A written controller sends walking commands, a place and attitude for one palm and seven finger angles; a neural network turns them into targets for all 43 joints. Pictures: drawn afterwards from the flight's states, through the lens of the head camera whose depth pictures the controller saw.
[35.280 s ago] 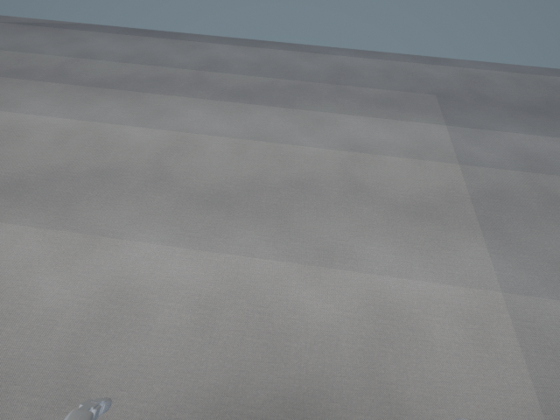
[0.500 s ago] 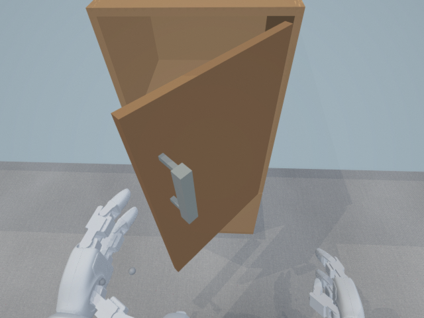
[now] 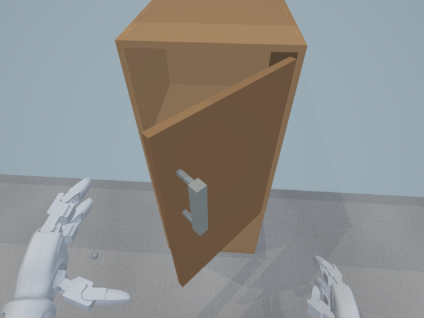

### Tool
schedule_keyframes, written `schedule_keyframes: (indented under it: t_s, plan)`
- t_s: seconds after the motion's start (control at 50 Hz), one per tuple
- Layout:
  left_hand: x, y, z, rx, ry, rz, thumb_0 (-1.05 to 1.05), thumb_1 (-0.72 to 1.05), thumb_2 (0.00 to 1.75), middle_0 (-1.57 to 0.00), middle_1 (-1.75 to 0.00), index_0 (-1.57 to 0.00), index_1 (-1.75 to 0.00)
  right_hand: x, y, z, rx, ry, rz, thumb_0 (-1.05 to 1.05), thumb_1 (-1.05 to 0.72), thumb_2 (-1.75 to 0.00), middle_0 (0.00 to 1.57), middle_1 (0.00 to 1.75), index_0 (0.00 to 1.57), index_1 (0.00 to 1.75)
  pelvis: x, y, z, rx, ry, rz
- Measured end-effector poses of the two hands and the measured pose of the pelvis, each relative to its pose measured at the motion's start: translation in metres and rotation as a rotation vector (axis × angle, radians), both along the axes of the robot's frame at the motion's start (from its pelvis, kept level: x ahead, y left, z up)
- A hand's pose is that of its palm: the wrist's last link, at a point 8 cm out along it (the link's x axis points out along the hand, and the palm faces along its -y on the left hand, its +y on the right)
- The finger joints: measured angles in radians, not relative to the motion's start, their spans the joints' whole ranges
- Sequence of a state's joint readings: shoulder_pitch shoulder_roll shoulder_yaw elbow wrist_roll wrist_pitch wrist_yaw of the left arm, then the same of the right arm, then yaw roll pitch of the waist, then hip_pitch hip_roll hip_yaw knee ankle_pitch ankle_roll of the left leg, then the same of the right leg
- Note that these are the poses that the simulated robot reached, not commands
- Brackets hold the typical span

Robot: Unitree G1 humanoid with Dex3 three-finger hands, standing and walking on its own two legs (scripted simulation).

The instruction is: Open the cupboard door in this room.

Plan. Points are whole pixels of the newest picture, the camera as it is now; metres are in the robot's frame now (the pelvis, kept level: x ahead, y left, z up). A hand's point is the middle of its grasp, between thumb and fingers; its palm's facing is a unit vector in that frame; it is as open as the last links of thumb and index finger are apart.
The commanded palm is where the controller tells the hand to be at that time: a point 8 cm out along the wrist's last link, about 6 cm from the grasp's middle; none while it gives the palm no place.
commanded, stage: draw the hand back to the body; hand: left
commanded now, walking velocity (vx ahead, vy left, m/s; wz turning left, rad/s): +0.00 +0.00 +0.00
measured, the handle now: (191, 202) +0.31 +0.08 +0.07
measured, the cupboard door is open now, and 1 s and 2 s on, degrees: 48 48 48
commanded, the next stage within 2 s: step back with the hand held close in 0.96 s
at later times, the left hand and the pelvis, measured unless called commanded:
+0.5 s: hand (53, 204) +0.22 +0.26 +0.17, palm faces +0.40 -0.82 -0.40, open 10.1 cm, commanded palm +0.17 +0.30 +0.19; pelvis +0.03 +0.01 +0.03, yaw -2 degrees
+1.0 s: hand (55, 197) +0.22 +0.25 +0.18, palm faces +0.43 -0.81 -0.40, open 7.5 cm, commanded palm +0.17 +0.29 +0.20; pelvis +0.03 +0.00 +0.03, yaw -2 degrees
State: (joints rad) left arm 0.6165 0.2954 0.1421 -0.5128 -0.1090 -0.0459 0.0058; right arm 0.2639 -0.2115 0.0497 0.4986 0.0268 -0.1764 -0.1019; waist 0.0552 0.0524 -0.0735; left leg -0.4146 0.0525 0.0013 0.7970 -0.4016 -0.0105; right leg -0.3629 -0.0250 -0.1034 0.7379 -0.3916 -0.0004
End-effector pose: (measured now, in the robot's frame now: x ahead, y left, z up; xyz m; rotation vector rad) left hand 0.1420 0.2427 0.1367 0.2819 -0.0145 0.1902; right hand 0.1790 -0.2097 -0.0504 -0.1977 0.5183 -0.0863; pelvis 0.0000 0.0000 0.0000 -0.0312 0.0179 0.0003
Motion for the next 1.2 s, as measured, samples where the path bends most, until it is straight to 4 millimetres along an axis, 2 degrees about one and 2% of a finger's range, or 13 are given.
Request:
schedule_keyframes:
  t_s: [0.22, 0.38, 0.6, 0.7, 0.88, 1.1, 1.2]
  plan:
    - [0.012, 0.026, 0.018, 0.099, 0.003, 0.122, -0.01, -0.03, 0.50, -0.18, -0.30, -0.18, -0.30, -0.001, 0.009, 0.005, -0.017, 0.075, 0.000, 0.02, -0.90, -0.90, 0.20, 0.30, 0.20, 0.30, 0.008, 0.010, 0.020, 0.010, -0.058, -0.014]
    - [0.028, 0.044, 0.043, 0.154, -0.066, 0.165, 0.00, 0.24, 0.62, -0.19, -0.30, -0.19, -0.30, 0.008, 0.012, 0.007, -0.017, 0.102, 0.009, 0.02, -0.90, -0.90, 0.20, 0.30, 0.20, 0.30, 0.020, 0.014, 0.028, 0.018, -0.078, -0.025]
    - [0.042, 0.064, 0.064, 0.194, -0.126, 0.239, 0.01, 0.62, 0.79, -0.20, -0.30, -0.20, -0.30, 0.026, 0.005, 0.011, -0.023, 0.122, 0.008, 0.01, -0.90, -0.90, 0.20, 0.30, 0.20, 0.30, 0.029, 0.011, 0.032, 0.020, -0.087, -0.031]
    - [0.044, 0.064, 0.069, 0.190, -0.141, 0.256, 0.01, 0.77, 0.85, -0.21, -0.30, -0.21, -0.30, 0.028, -0.001, 0.010, -0.018, 0.131, 0.005, 0.01, -0.91, -0.90, 0.20, 0.30, 0.20, 0.30, 0.030, 0.009, 0.033, 0.021, -0.088, -0.032]
    - [0.044, 0.051, 0.057, 0.165, -0.090, 0.228, 0.01, 0.87, 0.89, -0.21, -0.30, -0.21, -0.30, 0.022, -0.011, 0.008, -0.021, 0.156, -0.014, 0.01, -0.91, -0.90, 0.20, 0.30, 0.20, 0.30, 0.029, 0.001, 0.034, 0.021, -0.090, -0.033]
    - [0.036, 0.046, 0.067, 0.187, -0.124, 0.235, 0.01, 0.88, 0.90, -0.21, -0.30, -0.21, -0.30, 0.014, -0.018, 0.006, -0.007, 0.152, -0.022, 0.01, -0.91, -0.90, 0.20, 0.30, 0.20, 0.30, 0.023, -0.005, 0.034, 0.021, -0.101, -0.032]
    - [0.039, 0.051, 0.075, 0.243, -0.149, 0.213, 0.01, 0.88, 0.90, -0.22, -0.30, -0.21, -0.30, 0.008, -0.022, 0.007, -0.012, 0.172, -0.043, 0.01, -0.91, -0.90, 0.20, 0.30, 0.20, 0.30, 0.014, -0.005, 0.034, 0.011, -0.059, -0.032]
